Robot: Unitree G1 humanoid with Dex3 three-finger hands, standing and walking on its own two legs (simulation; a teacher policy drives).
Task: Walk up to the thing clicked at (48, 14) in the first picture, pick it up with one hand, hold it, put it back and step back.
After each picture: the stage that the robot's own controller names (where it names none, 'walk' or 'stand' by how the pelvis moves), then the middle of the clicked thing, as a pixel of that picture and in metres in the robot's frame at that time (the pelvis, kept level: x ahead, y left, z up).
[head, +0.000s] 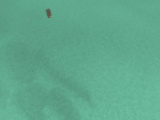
stand; (48, 13) +2.02 +0.54 -0.72
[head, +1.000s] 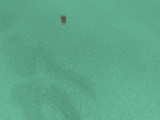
walk; (63, 20) +1.93 +0.23 -0.70
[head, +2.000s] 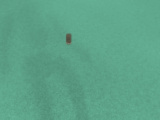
walk; (68, 39) +1.34 +0.17 -0.71
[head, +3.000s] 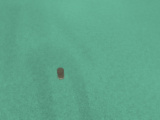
walk; (60, 73) +0.89 +0.20 -0.71
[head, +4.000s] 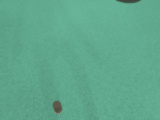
walk; (57, 107) +0.55 +0.22 -0.71
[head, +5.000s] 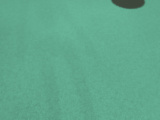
stand; out of the picture +0.38 +0.23 -0.71
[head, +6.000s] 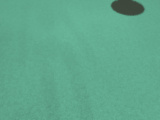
stand; out of the picture +0.37 +0.22 -0.72
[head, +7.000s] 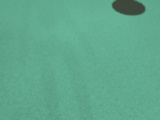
stand; out of the picture +0.37 +0.22 -0.73
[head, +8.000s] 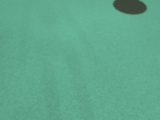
stand; out of the picture +0.36 +0.22 -0.73
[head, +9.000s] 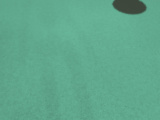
stand; out of the picture +0.36 +0.22 -0.73
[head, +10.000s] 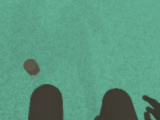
go down; (32, 68) +0.43 +0.26 -0.39
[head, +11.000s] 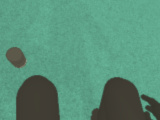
go down; (17, 58) +0.43 +0.29 -0.29
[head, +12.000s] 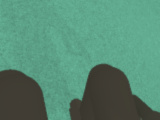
close in; out of the picture +0.40 +0.32 -0.22
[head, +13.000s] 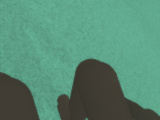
close; out of the picture +0.39 +0.33 -0.21
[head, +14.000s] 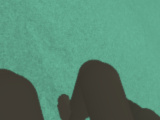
lift; out of the picture +0.39 +0.31 -0.22
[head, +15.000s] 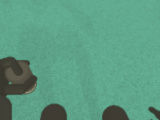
lift; (22, 78) +0.34 +0.21 -0.01
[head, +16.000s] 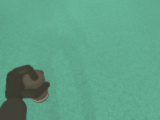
hold; (37, 87) +0.33 +0.18 +0.00
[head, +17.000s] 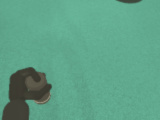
hold; (39, 88) +0.33 +0.18 +0.00
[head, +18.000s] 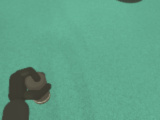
hold; (38, 88) +0.33 +0.18 +0.00
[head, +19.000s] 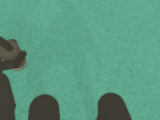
crouch; (13, 56) +0.42 +0.24 -0.08
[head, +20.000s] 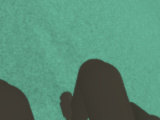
lower; out of the picture +0.40 +0.33 -0.22
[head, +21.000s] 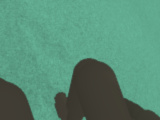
lower; out of the picture +0.40 +0.34 -0.22
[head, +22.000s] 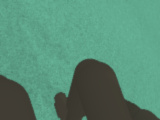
lower; out of the picture +0.40 +0.34 -0.22
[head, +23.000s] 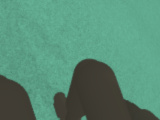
lower; out of the picture +0.40 +0.34 -0.22
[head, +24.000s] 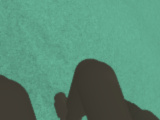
loosen; out of the picture +0.40 +0.34 -0.22
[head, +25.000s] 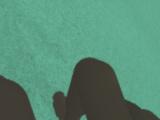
withdraw; out of the picture +0.40 +0.33 -0.22
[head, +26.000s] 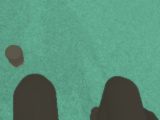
walk; (15, 56) +0.43 +0.29 -0.28
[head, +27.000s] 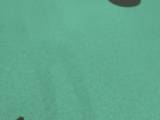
stand; out of the picture +0.38 +0.21 -0.65
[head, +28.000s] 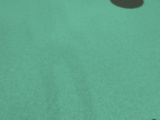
stand; out of the picture +0.39 +0.23 -0.67
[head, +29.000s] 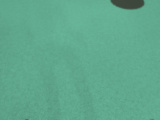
stand; out of the picture +0.39 +0.23 -0.67
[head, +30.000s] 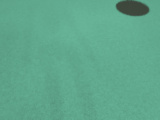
stand; out of the picture +0.41 +0.21 -0.72
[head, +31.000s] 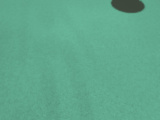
stand; out of the picture +0.38 +0.22 -0.73
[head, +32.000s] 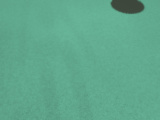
walk; out of the picture +0.37 +0.23 -0.73
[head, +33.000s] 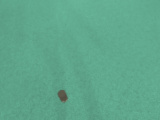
walk; (62, 96) +0.54 +0.24 -0.70
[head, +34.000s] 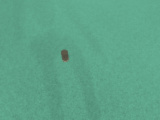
walk; (65, 55) +0.92 +0.20 -0.69
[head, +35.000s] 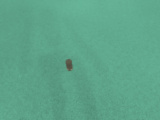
stand; (69, 65) +1.03 +0.22 -0.71
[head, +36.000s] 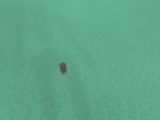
stand; (63, 68) +0.98 +0.22 -0.73
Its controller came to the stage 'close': yes
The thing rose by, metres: 0.70
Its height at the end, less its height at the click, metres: +0.00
